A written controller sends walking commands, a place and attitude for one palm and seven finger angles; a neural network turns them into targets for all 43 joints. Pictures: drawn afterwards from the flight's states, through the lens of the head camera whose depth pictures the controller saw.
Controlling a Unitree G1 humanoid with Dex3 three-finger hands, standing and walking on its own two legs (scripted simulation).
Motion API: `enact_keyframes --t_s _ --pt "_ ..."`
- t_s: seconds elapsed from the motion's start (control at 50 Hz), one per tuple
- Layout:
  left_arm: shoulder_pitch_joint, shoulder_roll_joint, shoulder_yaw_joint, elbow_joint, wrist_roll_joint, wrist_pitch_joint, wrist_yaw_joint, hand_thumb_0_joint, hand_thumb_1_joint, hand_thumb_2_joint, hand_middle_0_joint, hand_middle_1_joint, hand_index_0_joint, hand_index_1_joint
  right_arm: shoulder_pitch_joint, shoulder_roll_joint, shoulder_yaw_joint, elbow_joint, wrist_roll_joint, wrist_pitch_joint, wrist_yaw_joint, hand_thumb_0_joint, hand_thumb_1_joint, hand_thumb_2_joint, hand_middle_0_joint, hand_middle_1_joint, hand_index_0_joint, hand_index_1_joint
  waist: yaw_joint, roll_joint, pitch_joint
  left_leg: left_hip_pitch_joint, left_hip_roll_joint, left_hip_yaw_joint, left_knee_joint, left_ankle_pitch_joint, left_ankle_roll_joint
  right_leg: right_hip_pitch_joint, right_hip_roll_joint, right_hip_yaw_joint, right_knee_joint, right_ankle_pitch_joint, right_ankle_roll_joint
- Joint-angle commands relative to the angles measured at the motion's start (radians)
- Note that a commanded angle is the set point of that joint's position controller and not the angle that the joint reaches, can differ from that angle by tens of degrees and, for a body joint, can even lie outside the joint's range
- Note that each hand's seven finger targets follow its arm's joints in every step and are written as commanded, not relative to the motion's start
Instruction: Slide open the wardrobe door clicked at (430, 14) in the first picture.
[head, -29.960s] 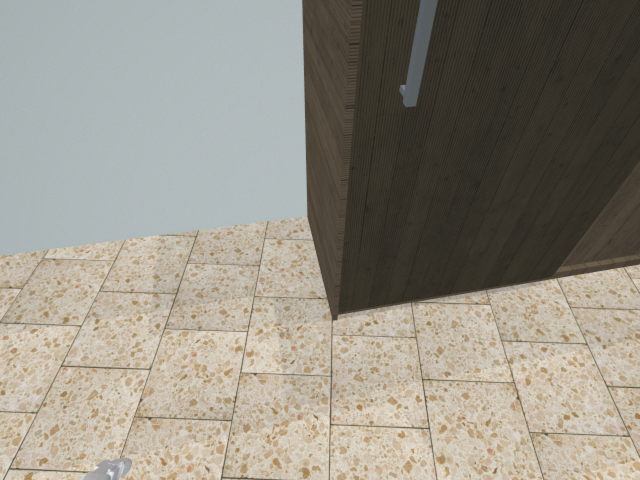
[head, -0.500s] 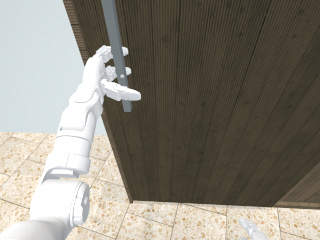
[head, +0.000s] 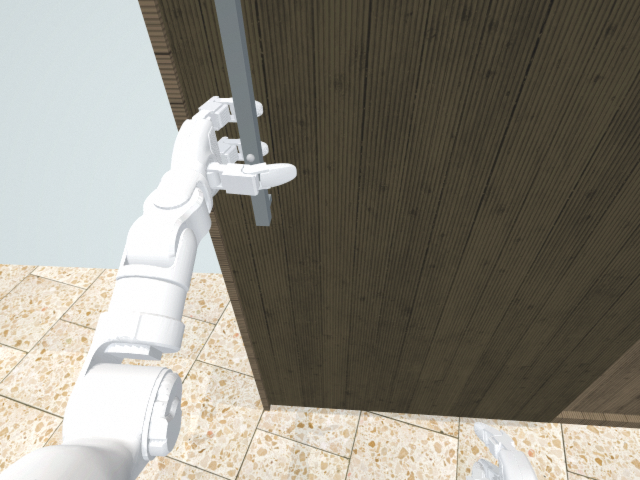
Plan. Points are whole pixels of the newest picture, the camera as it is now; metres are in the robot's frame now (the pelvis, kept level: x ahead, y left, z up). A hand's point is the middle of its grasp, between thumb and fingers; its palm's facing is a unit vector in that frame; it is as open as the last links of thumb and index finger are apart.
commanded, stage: grip the handle and tug to test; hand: left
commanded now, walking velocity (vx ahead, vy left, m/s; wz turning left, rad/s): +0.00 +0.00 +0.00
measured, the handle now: (251, 116) +0.48 +0.12 +0.25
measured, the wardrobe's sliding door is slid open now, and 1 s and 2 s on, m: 0.00 0.00 0.02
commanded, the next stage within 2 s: tug the door sideways, standing still in 1.08 s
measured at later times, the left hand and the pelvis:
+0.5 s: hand (253, 157) +0.42 +0.11 +0.23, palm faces +0.00 -1.00 +0.01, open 6.7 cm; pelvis +0.01 +0.00 +0.00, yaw -1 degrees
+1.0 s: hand (254, 160) +0.41 +0.11 +0.22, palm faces +0.00 -1.00 +0.00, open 6.9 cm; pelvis +0.03 +0.00 +0.00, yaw -2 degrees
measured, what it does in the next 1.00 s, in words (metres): stands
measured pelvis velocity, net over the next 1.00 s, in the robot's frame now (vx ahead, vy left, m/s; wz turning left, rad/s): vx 0.03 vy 0.00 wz -0.04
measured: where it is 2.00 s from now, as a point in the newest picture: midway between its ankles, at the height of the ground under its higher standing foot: outside the picture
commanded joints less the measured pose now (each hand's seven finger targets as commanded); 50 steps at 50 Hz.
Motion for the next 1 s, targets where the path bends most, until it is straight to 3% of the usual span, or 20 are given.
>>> enact_keyframes --t_s 0.0,0.02,0.08,0.12,0.2,0.24,0.28,0.32,0.38,0.42,0.5,0.62,0.64,0.68,0.76,0.82,0.86,0.9,0.92,0.98 --pt "-0.488 0.134 0.044 -0.23 -0.011 -0.081 -0.01 0.0 0.34 0.66 -0.39 -1.32 -0.39 -1.32 -0.109 -0.108 -0.041 -0.143 -0.009 -0.052 -0.002 0.0 -0.9 -0.9 0.2 0.3 0.2 0.3 -0.007 -0.086 -0.307 0.069 0.008 -0.048 -0.013 0.334 0.003 0.124 -0.003 0.05 -0.005 0.315 -0.011" --pt "-0.46 0.156 0.06 -0.228 -0.008 -0.088 -0.008 0.0 0.387 0.68 -0.395 -1.327 -0.395 -1.327 -0.108 -0.114 -0.043 -0.145 -0.01 -0.047 -0.001 0.0 -0.9 -0.9 0.2 0.3 0.2 0.3 0.002 -0.094 -0.311 0.068 0.01 -0.051 -0.018 0.348 0.0 0.138 -0.003 0.047 -0.003 0.32 -0.013" --pt "-0.483 0.106 0.012 -0.28 0.0 -0.095 -0.011 0.0 0.527 0.74 -0.41 -1.347 -0.41 -1.347 -0.114 -0.103 -0.041 -0.153 -0.009 -0.05 0.004 0.0 -0.9 -0.9 0.2 0.3 0.2 0.3 -0.007 -0.041 -0.32 0.084 0.01 -0.047 -0.009 0.38 -0.002 0.133 -0.004 0.048 0.007 0.35 -0.016" --pt "-0.434 0.123 0.03 -0.284 0.003 -0.094 -0.009 0.0 0.62 0.78 -0.42 -1.36 -0.42 -1.36 -0.114 -0.109 -0.046 -0.158 -0.009 -0.045 0.007 0.0 -0.9 -0.9 0.2 0.3 0.2 0.3 0.006 -0.061 -0.327 0.088 0.013 -0.048 -0.007 0.41 -0.005 0.145 -0.001 0.043 0.011 0.367 -0.017" --pt "-0.458 0.116 0.026 -0.318 0.001 -0.083 -0.01 0.0 0.807 0.86 -0.44 -1.387 -0.44 -1.387 -0.117 -0.107 -0.045 -0.16 -0.009 -0.041 0.007 0.0 -0.9 -0.9 0.2 0.3 0.2 0.3 -0.004 -0.073 -0.326 0.085 0.011 -0.044 -0.007 0.399 0.0 0.148 -0.002 0.047 0.009 0.378 -0.014" --pt "-0.414 0.148 0.056 -0.309 -0.003 -0.076 -0.011 0.0 0.9 0.9 -0.45 -1.4 -0.45 -1.4 -0.123 -0.11 -0.044 -0.163 -0.009 -0.036 0.006 0.0 -0.9 -0.9 0.2 0.3 0.2 0.3 0.007 -0.08 -0.313 0.073 0.012 -0.042 -0.013 0.396 0.001 0.16 -0.004 0.046 0.005 0.379 -0.013" --pt "-0.429 0.121 0.034 -0.335 -0.003 -0.071 -0.015 0.0 0.9 0.9 -0.45 -1.4 -0.45 -1.4 -0.124 -0.106 -0.044 -0.167 -0.009 -0.037 0.006 0.0 -0.9 -0.9 0.2 0.3 0.2 0.3 0.002 -0.075 -0.324 0.083 0.01 -0.042 -0.009 0.405 0.0 0.161 -0.002 0.046 0.009 0.389 -0.014" --pt "-0.372 0.162 0.069 -0.356 0.0 -0.07 -0.014 0.0 0.9 0.9 -0.45 -1.4 -0.45 -1.4 -0.13 -0.111 -0.047 -0.173 -0.009 -0.031 0.008 0.0 -0.9 -0.9 0.2 0.3 0.2 0.3 0.021 -0.051 -0.339 0.088 0.012 -0.039 -0.01 0.442 -0.005 0.183 -0.002 0.044 0.015 0.414 -0.017" --pt "-0.389 0.119 0.037 -0.377 -0.003 -0.058 -0.01 0.0 0.9 0.9 -0.45 -1.4 -0.45 -1.4 -0.133 -0.105 -0.044 -0.171 -0.009 -0.03 0.01 0.0 -0.9 -0.9 0.2 0.3 0.2 0.3 0.008 -0.056 -0.32 0.086 0.012 -0.039 -0.007 0.437 -0.006 0.166 -0.002 0.043 0.013 0.413 -0.015" --pt "-0.359 0.151 0.062 -0.347 0.0 -0.047 -0.004 0.0 0.9 0.9 -0.45 -1.4 -0.45 -1.4 -0.132 -0.113 -0.046 -0.168 -0.008 -0.02 0.009 0.0 -0.9 -0.9 0.2 0.3 0.2 0.3 0.013 -0.08 -0.294 0.074 0.015 -0.037 -0.012 0.414 -0.002 0.163 -0.001 0.042 0.006 0.391 -0.013" --pt "-0.383 0.124 0.044 -0.377 0.001 -0.036 0.0 0.0 0.9 0.9 -0.45 -1.4 -0.45 -1.4 -0.135 -0.106 -0.045 -0.172 -0.011 -0.023 0.008 0.0 -0.9 -0.9 0.2 0.3 0.2 0.3 0.008 -0.073 -0.321 0.084 0.009 -0.036 -0.005 0.424 0.002 0.167 -0.001 0.045 0.012 0.415 -0.012" --pt "-0.296 0.169 0.091 -0.385 -0.004 -0.035 -0.008 0.0 0.9 0.9 -0.45 -1.4 -0.45 -1.4 -0.146 -0.109 -0.046 -0.183 -0.012 -0.012 0.009 0.0 -0.9 -0.9 0.2 0.3 0.2 0.3 0.029 -0.081 -0.338 0.078 0.006 -0.03 -0.003 0.457 0.0 0.207 -0.005 0.047 0.02 0.471 -0.011" --pt "-0.32 0.149 0.066 -0.382 -0.007 -0.032 -0.013 0.0 0.9 0.9 -0.45 -1.4 -0.45 -1.4 -0.147 -0.108 -0.041 -0.179 -0.01 -0.01 0.008 0.0 -0.9 -0.9 0.2 0.3 0.2 0.3 0.015 -0.091 -0.317 0.071 0.008 -0.029 -0.009 0.437 0.002 0.195 -0.007 0.046 0.013 0.457 -0.009" --pt "-0.313 0.171 0.088 -0.401 -0.007 -0.029 -0.014 0.0 0.9 0.9 -0.45 -1.4 -0.45 -1.4 -0.147 -0.109 -0.042 -0.183 -0.01 -0.007 0.008 0.0 -0.9 -0.9 0.2 0.3 0.2 0.3 0.02 -0.089 -0.323 0.066 0.008 -0.028 -0.009 0.43 0.004 0.205 -0.006 0.049 0.015 0.458 -0.01" --pt "-0.268 0.116 0.041 -0.501 -0.004 -0.03 -0.016 0.0 0.9 0.9 -0.45 -1.4 -0.45 -1.4 -0.167 -0.098 -0.042 -0.208 -0.01 -0.006 0.017 0.0 -0.9 -0.9 0.2 0.3 0.2 0.3 0.029 -0.02 -0.368 0.103 0.007 -0.029 0.003 0.512 -0.004 0.223 -0.008 0.047 0.034 0.509 -0.016" --pt "-0.153 0.163 0.093 -0.518 -0.006 -0.022 -0.017 0.0 0.9 0.9 -0.45 -1.4 -0.45 -1.4 -0.167 -0.108 -0.046 -0.215 -0.013 0.007 0.021 0.0 -0.9 -0.9 0.2 0.3 0.2 0.3 0.048 -0.08 -0.368 0.087 0.011 -0.026 0.001 0.534 -0.003 0.256 -0.007 0.045 0.039 0.556 -0.012" --pt "-0.161 0.149 0.079 -0.56 -0.012 -0.012 -0.024 0.0 0.9 0.9 -0.45 -1.4 -0.45 -1.4 -0.176 -0.105 -0.044 -0.223 -0.011 0.01 0.022 0.0 -0.9 -0.9 0.2 0.3 0.2 0.3 0.04 -0.096 -0.356 0.077 0.01 -0.022 -0.001 0.512 0.002 0.255 -0.009 0.048 0.037 0.561 -0.008" --pt "-0.131 0.134 0.072 -0.584 -0.014 0.001 -0.031 0.0 0.9 0.9 -0.45 -1.4 -0.45 -1.4 -0.181 -0.103 -0.044 -0.23 -0.011 0.012 0.024 0.0 -0.9 -0.9 0.2 0.3 0.2 0.3 0.042 -0.083 -0.354 0.08 0.01 -0.023 0.002 0.525 0.002 0.252 -0.008 0.046 0.043 0.569 -0.008" --pt "-0.08 0.166 0.104 -0.583 -0.015 0.005 -0.029 0.0 0.9 0.9 -0.45 -1.4 -0.45 -1.4 -0.185 -0.108 -0.047 -0.234 -0.011 0.017 0.023 0.0 -0.9 -0.9 0.2 0.3 0.2 0.3 0.054 -0.088 -0.357 0.081 0.012 -0.022 0.002 0.526 0.001 0.259 -0.007 0.046 0.041 0.564 -0.009" --pt "-0.059 0.145 0.087 -0.654 -0.019 0.025 -0.033 0.0 0.9 0.9 -0.45 -1.4 -0.45 -1.4 -0.19 -0.102 -0.044 -0.243 -0.012 0.019 0.028 0.0 -0.9 -0.9 0.2 0.3 0.2 0.3 0.052 -0.075 -0.37 0.085 0.011 -0.022 0.011 0.565 0.002 0.267 -0.009 0.047 0.053 0.614 -0.007"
